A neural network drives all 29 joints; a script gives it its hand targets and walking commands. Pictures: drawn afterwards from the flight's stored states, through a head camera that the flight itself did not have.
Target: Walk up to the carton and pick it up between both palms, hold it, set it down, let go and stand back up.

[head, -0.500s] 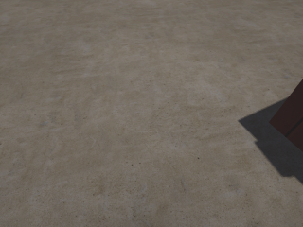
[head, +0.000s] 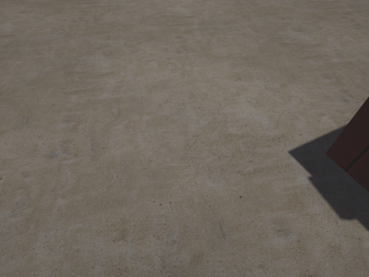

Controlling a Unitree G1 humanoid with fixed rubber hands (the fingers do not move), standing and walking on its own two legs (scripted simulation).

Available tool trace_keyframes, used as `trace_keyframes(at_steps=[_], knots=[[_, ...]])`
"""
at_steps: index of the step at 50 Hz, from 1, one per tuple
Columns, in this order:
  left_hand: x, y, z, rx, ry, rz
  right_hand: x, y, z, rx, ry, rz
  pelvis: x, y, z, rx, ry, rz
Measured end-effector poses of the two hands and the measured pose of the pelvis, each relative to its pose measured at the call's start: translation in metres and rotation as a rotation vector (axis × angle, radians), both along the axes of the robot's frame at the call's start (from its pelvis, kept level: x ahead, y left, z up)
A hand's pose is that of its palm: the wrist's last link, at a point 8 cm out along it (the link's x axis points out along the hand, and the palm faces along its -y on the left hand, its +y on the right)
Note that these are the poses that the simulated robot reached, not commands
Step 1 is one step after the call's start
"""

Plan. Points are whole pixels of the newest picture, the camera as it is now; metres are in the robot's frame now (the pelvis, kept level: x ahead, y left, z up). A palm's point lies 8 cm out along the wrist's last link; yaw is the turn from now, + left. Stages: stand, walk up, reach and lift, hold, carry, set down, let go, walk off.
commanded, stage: stand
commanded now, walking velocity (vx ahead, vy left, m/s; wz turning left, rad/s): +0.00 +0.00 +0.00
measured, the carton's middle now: out of the picture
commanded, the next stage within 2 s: walk up in 1.08 s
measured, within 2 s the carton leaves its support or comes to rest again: neither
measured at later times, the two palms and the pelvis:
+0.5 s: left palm out of the picture -0.04 +0.20 -0.15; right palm out of the picture -0.04 -0.20 -0.15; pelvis -0.01 +0.00 +0.00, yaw +0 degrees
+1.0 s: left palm out of the picture -0.04 +0.20 -0.15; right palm out of the picture -0.04 -0.19 -0.15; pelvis -0.01 +0.00 +0.00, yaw +0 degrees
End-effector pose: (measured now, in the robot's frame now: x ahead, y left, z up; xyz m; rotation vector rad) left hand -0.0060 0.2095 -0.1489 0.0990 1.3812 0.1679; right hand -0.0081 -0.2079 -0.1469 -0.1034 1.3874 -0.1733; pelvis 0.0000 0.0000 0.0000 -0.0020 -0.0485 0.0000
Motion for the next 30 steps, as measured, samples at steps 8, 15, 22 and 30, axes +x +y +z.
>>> trace_keyframes(at_steps=[8, 15, 22, 30], knots=[[-0.016, -0.006, -0.002, -0.015, 0.043, 0.004, -0.015, 0.007, -0.001, 0.013, 0.036, -0.003, -0.004, 0.001, 0.001, 0.000, -0.002, 0.000], [-0.024, -0.009, -0.002, -0.024, 0.058, 0.003, -0.022, 0.010, -0.001, 0.018, 0.050, -0.002, -0.007, 0.001, 0.001, 0.000, 0.000, 0.000], [-0.029, -0.011, -0.003, -0.028, 0.067, 0.002, -0.028, 0.012, -0.002, 0.022, 0.059, 0.000, -0.009, 0.001, 0.001, 0.000, 0.003, 0.000], [-0.034, -0.011, -0.002, -0.030, 0.075, 0.000, -0.032, 0.013, -0.002, 0.027, 0.066, 0.001, -0.012, 0.002, 0.001, 0.000, 0.008, 0.000]])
